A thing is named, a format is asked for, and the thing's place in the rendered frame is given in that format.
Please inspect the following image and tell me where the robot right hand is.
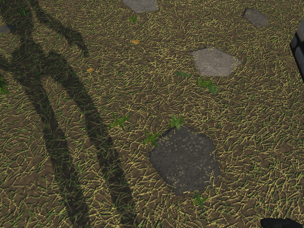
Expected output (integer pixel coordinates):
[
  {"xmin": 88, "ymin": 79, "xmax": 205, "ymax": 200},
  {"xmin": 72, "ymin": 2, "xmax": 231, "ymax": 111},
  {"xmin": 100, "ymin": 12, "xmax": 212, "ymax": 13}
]
[{"xmin": 260, "ymin": 218, "xmax": 303, "ymax": 228}]

